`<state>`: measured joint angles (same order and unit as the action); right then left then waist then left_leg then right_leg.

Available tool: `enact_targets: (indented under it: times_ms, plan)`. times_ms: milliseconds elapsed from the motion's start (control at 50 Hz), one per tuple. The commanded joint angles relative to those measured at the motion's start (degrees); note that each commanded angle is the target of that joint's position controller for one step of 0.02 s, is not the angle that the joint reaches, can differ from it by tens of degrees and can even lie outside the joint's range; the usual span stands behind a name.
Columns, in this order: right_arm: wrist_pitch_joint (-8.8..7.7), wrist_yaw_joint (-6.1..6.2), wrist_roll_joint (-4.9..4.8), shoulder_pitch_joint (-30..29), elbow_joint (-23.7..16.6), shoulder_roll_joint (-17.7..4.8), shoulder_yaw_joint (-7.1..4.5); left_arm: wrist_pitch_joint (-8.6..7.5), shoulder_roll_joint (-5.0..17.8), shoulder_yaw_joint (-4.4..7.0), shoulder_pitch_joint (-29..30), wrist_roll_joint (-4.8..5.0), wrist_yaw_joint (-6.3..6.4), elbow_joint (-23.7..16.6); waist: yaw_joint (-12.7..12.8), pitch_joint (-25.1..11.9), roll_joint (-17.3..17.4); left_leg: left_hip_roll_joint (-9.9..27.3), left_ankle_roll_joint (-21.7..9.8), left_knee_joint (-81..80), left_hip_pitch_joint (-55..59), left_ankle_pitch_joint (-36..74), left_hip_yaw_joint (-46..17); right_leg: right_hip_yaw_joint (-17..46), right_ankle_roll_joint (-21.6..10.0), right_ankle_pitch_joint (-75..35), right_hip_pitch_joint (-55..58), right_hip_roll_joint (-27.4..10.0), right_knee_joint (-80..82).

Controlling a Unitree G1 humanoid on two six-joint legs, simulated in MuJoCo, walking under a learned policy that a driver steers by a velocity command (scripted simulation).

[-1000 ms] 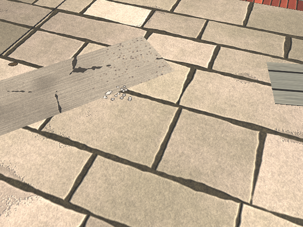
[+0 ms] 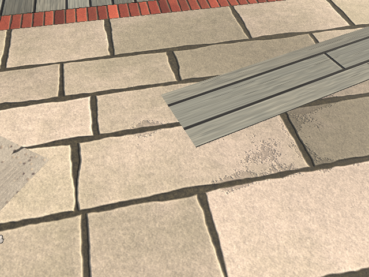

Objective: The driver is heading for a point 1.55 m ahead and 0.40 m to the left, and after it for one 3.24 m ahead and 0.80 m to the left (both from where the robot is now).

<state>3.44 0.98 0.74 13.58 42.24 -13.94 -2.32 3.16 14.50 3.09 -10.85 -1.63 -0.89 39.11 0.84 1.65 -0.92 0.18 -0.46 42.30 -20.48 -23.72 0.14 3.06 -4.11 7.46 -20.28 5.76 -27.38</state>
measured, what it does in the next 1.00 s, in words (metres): walks ahead: left foot, then right foot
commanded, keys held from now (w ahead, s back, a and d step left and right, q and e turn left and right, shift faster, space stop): shift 0.38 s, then w+shift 0.40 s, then w+q+shift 0.22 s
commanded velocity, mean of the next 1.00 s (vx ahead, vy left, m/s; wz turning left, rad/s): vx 0.40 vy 0.00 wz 0.03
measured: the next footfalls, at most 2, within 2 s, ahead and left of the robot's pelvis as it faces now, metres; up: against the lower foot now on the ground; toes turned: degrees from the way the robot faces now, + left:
left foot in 0.04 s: +0.04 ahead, +0.11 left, +0.00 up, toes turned +0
right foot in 0.28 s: +0.02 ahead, -0.09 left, +0.00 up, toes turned +0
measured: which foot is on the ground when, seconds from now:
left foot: up 0.00-0.02, down 0.04-0.60, up 0.62-1.00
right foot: down 0.00-0.06, up 0.08-0.26, down 0.28-1.00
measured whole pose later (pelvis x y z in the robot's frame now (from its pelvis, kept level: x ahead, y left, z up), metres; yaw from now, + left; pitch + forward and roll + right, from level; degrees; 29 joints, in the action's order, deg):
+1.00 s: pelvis +0.21 +0.04 -0.02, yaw +4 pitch +3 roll +0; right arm -0.3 -4.8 2.1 0.5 37.6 -16.2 -2.6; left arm -6.1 15.7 2.8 -27.9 -2.3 -0.1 54.1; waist 5.6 -0.2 -0.6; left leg 1.7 -6.3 40.4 -39.3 -7.6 5.0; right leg -4.4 1.5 22.0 15.9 -1.9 -3.1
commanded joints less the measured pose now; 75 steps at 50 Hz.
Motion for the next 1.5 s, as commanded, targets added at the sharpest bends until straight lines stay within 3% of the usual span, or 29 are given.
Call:
enact_targets:
  times_ms: [20,40,60,80,120,220,280,320,380,440,480,540,580,600,620,640,680,820,960,1020,1060,1080,1100,1160,1220,1300,1420,1460,1500]
  plan:
    - [-1.45,0.33,0.01,5.2,-2.2,-3.2,-0.81,-0.25,7.9,1.88,0.4,0.71,0.31,-2.4,-1.8,-4.5,-4.7,-1.8,-2.2,-14.7,10.3,6.2,2.2,16.2,-5.5,5.4,0.2,-14.2,8.2]
    - [-2.12,0.59,0.69,5.0,-2.5,-4.2,-0.79,-0.5,6.3,1.37,-0.3,0.92,0.6,-2.2,-1.5,-3.5,-1.5,1.4,-3.5,-21.4,12.8,7.8,-2.2,15.2,-2.5,8.1,-2.5,-11.9,6.1]
    - [-2.9,0.83,1.88,4.9,-3.6,-7.1,-0.84,-0.88,2.3,0.24,-1.9,0.94,0.81,-2.6,-0.4,-5.0,8.2,13.7,-5.7,-29.2,14.3,3.1,-16.1,10.0,0.6,13.8,-4.6,-6.7,-2.9]
    - [-2.99,0.58,1.46,-0.4,-4.2,-9.6,-1.46,-0.95,4.0,0.69,0.6,1.11,0.8,-3.1,0.1,0.3,14.5,19.9,-10.4,-32.0,1.7,6.2,-23.7,1.7,2.1,18.5,-3.0,0.8,-6.8]
    - [-3.91,0.44,0.89,-4.4,-4.4,-5.8,-0.4,-0.86,4.7,1.12,0.0,0.44,0.16,-1.3,1.7,0.8,9.6,15.6,-10.6,-30.0,-1.0,14.5,-16.4,2.4,2.4,15.5,3.4,-1.3,-14.5]
    - [-4.06,0.49,-0.01,-0.4,-2.0,-6.0,-0.6,-1.08,2.2,-0.04,-1.1,1.06,0.64,1.1,-0.6,-4.4,9.2,10.3,-8.9,-19.7,15.1,41.3,-8.0,-1.6,4.2,14.3,3.9,-2.4,-4.3]
    - [-3.61,0.48,-0.09,0.6,-1.3,-5.9,-0.91,-1.66,3.6,-0.35,-0.6,0.74,1.47,2.0,-1.2,-5.5,7.1,8.6,-4.9,-18.1,12.4,33.7,-8.3,2.1,3.7,-2.0,13.5,-6.0,7.5]
    - [-3.67,-0.07,-0.39,2.7,-1.0,-3.8,-0.61,-2.04,6.6,0.38,0.0,1.15,1.85,3.5,-3.7,-4.2,-3.6,3.7,-2.6,-21.0,10.2,19.0,-4.9,5.9,1.6,-9.9,12.2,-10.0,3.5]
    - [-3.22,0.0,0.08,-1.3,0.3,-4.8,-0.86,-2.39,4.0,-0.47,-0.3,0.73,1.75,4.7,-1.2,-0.9,-0.9,3.9,-2.5,-20.9,11.6,15.9,-4.7,6.2,1.8,-2.2,7.8,-9.2,6.4]
    - [-2.5,-0.93,0.85,0.7,0.8,-7.3,-1.97,-2.05,6.7,0.43,-2.6,-0.36,1.38,5.8,-1.7,2.1,0.2,3.2,-5.7,-21.8,7.5,-19.4,-7.3,5.8,-1.2,33.7,1.0,-6.2,4.6]
    - [-3.01,-1.32,-0.13,1.1,0.6,-7.6,-2.16,-2.77,5.1,-0.09,2.0,0.65,0.53,3.4,-2.9,6.8,2.3,7.2,-8.2,-25.4,8.2,-20.4,-13.7,4.5,-1.3,27.7,-5.8,-6.5,2.0]
    - [-4.14,-1.64,-0.16,-0.8,0.7,-9.8,-3.6,-4.48,3.7,-0.34,0.9,0.39,-0.36,3.5,-0.9,1.9,7.9,14.4,-10.8,-34.2,5.6,-18.1,-20.8,-4.4,-0.2,10.3,2.7,-5.0,-5.7]
    - [-4.23,-2.24,-0.59,-8.7,-1.4,-8.2,-3.21,-5.33,3.7,-0.14,-9.0,0.54,-0.86,6.8,5.5,1.7,6.1,8.9,-7.6,-29.0,-8.6,-17.1,-12.3,-4.7,-2.5,14.2,19.5,-4.2,0.7]
    - [-4.37,-2.28,-0.43,-14.3,-3.7,-5.4,-2.51,-5.93,7.2,0.78,-17.2,0.34,-0.42,9.5,9.7,3.3,-1.4,2.8,-4.4,-16.1,-20.2,-13.4,-4.6,4.4,-4.7,22.5,28.2,-9.0,8.1]
    - [-5.0,-2.51,-0.63,-18.1,-7.0,-1.6,-1.37,-6.65,12.8,2.48,-21.8,0.36,0.06,10.8,11.1,5.0,-14.9,-3.0,-1.6,2.8,-31.7,-3.4,4.0,30.2,-9.6,42.0,30.9,-23.3,20.8]
    - [-5.54,-2.32,0.7,-18.5,-7.4,-5.0,-1.95,-6.69,10.7,2.02,-18.3,-0.27,0.46,10.2,8.5,7.8,-6.6,0.5,-2.5,9.3,-35.0,1.2,-2.4,35.4,-11.1,39.3,27.5,-27.1,21.6]
    - [-6.29,-3.23,0.65,-11.2,-4.9,-5.7,-2.23,-7.31,9.3,1.81,-11.7,-0.13,0.78,8.0,3.0,2.3,-1.7,2.7,-2.3,12.8,-31.4,8.1,-4.1,27.5,-8.9,30.4,27.2,-23.6,20.0]
    - [-4.83,-5.09,1.24,-15.5,-6.1,-5.2,-1.65,-9.32,8.2,1.54,-14.4,0.38,0.57,9.9,3.5,4.5,-4.9,3.3,0.5,7.3,-27.0,18.0,-0.1,9.6,-6.7,15.9,21.7,-18.2,26.2]
    - [-4.62,-6.12,1.32,-22.2,-10.2,-4.3,-0.39,-9.96,8.4,1.14,-16.8,-0.74,0.83,12.8,4.4,8.5,-4.1,2.2,-6.1,-1.7,-22.1,17.4,5.7,-6.2,-3.5,-7.5,26.3,-20.5,26.8]
    - [-4.58,-4.85,1.53,-11.1,-7.7,-6.7,-1.35,-8.95,11.9,1.57,-17.1,-1.3,1.64,13.7,-2.2,-1.3,-8.5,-5.8,-10.4,-0.5,-3.8,7.9,11.9,-12.9,-1.7,-61.0,28.3,-21.1,3.8]
    - [-5.22,-3.54,1.78,13.4,-0.1,-12.9,-4.27,-8.3,13.5,1.93,-13.8,-0.94,2.31,11.5,-13.9,-13.4,-4.2,-5.0,-13.6,-5.4,28.9,3.2,3.1,-13.4,0.2,-52.2,9.0,-18.8,-30.6]
    - [-5.04,-2.76,1.89,12.7,0.9,-19.4,-5.83,-9.31,5.1,-0.02,-13.9,-0.09,0.5,7.4,-7.9,-15.7,14.3,10.3,-19.5,-15.6,42.8,-17.5,-28.8,-11.1,3.2,5.3,-16.2,-7.9,-52.0]
    - [-4.95,-3.05,0.36,12.5,0.4,-19.7,-6.01,-10.86,7.6,0.27,-8.3,-0.2,0.15,4.9,-8.6,-19.7,11.0,14.3,-21.1,-26.4,43.4,-18.9,-50.2,0.9,2.2,14.1,-23.5,-4.3,-59.3]
    - [-5.69,-1.85,0.16,7.9,2.0,-14.6,-5.17,-11.78,6.8,-0.73,-1.6,-1.09,0.3,2.2,-3.4,-3.6,-1.4,9.6,-17.4,-28.5,22.3,1.5,-32.2,1.7,2.0,6.2,-22.6,-11.8,-50.2]
    - [-6.98,-1.61,-0.73,5.6,1.8,-10.2,-3.47,-8.29,5.7,-1.1,-2.6,-2.91,-0.1,1.1,1.2,0.7,0.3,4.7,-18.4,-31.4,8.7,4.9,-25.4,1.2,5.2,11.0,-17.8,-13.4,-42.9]
    - [-8.37,-1.66,-0.79,8.9,2.2,-10.5,-3.35,-7.19,4.5,-2.27,11.7,-1.82,-1.06,-5.1,-1.6,7.1,1.3,0.9,-16.9,-36.6,0.7,15.1,-20.8,-3.7,7.7,-2.0,-17.5,-12.0,-23.5]
    - [-9.49,-1.2,-1.83,14.9,5.5,-11.4,-3.29,-7.99,4.2,-2.79,17.1,-0.67,-1.41,-6.8,-5.6,2.5,2.9,3.2,-10.8,-34.3,16.7,50.4,-16.1,-6.8,2.1,-18.3,-5.6,-6.5,-3.0]
    - [-9.38,-0.5,-0.68,14.7,6.1,-14.4,-3.71,-7.99,7.8,-1.29,10.1,-0.47,-0.24,-5.2,-1.8,-3.5,5.6,5.0,-8.6,-23.2,24.5,70.6,-16.0,-6.7,0.4,-9.7,2.1,-2.8,-2.3]
    - [-8.7,-0.32,1.44,10.1,6.0,-15.9,-4.01,-7.68,12.4,1.01,-10.6,0.53,1.94,0.3,10.0,-12.5,5.9,4.1,-7.5,2.0,19.5,70.8,-13.6,-5.5,-1.6,-0.8,22.0,-4.7,-2.8]
Keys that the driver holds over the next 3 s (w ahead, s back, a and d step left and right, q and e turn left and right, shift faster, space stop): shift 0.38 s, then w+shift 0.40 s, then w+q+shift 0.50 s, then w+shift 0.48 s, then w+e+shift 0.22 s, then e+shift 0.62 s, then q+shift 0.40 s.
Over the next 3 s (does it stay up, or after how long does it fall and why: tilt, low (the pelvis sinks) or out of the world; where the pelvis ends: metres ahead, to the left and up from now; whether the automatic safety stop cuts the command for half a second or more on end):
stays up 1.47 0.59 0.01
